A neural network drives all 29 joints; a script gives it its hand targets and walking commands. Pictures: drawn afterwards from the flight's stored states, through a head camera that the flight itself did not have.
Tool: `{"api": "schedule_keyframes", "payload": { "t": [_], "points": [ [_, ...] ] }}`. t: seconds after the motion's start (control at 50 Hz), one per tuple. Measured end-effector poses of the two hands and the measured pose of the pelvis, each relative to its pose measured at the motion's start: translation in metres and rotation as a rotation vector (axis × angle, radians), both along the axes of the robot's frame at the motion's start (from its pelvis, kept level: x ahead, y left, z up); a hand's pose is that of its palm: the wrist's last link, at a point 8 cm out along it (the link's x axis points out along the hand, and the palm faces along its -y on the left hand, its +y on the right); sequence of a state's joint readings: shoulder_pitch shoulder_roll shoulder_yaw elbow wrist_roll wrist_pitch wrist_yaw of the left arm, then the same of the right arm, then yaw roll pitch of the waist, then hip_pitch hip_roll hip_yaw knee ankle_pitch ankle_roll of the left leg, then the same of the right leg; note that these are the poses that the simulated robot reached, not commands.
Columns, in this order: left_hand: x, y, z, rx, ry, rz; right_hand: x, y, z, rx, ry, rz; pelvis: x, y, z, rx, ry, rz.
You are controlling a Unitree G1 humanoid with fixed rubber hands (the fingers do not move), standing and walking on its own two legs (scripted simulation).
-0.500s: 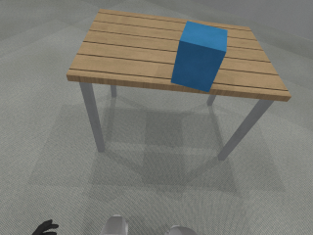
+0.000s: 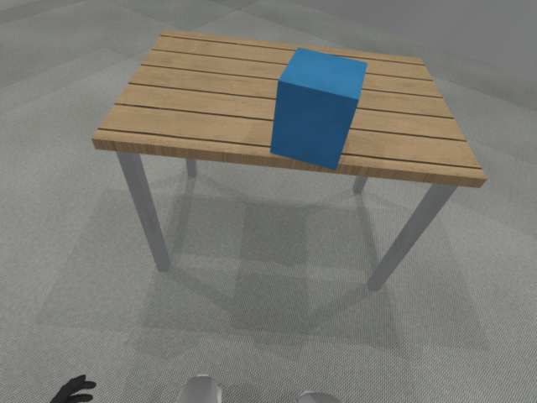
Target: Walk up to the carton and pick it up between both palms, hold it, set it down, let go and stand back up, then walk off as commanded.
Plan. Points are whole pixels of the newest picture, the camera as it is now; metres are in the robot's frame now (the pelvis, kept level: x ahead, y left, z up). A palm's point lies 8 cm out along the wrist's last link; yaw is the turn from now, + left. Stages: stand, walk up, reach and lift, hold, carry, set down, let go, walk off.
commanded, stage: walk up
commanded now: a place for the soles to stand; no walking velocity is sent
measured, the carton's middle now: (317, 109) +0.73 -0.11 +0.05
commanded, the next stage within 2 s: none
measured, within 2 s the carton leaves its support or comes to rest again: neither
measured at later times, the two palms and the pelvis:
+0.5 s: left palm out of the picture +0.14 +0.32 -0.09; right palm out of the picture +0.12 -0.31 -0.05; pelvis +0.03 +0.02 +0.00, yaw +0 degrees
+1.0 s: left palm out of the picture +0.15 +0.33 -0.09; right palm out of the picture +0.13 -0.29 -0.05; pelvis +0.04 +0.03 +0.00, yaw +0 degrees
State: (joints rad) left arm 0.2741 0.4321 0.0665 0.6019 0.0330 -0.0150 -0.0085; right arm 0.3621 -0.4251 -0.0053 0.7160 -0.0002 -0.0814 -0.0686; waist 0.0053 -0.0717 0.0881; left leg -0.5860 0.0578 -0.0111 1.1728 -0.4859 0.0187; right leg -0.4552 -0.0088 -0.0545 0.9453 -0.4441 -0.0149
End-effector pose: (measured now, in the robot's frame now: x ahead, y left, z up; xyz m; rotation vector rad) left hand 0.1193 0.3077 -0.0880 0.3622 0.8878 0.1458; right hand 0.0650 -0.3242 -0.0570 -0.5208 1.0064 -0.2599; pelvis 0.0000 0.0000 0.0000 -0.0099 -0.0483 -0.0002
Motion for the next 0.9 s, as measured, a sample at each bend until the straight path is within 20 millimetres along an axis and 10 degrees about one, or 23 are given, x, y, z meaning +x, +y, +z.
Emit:
{"api": "schedule_keyframes", "payload": {
  "t": [0.9],
  "points": [
    [0.019,0.015,-0.003,-0.033,0.024,-0.009,0.067,0.022,0.009,0.025,-0.084,0.049,0.034,0.017,0.003,-0.006,0.023,0.001]
  ]
}}
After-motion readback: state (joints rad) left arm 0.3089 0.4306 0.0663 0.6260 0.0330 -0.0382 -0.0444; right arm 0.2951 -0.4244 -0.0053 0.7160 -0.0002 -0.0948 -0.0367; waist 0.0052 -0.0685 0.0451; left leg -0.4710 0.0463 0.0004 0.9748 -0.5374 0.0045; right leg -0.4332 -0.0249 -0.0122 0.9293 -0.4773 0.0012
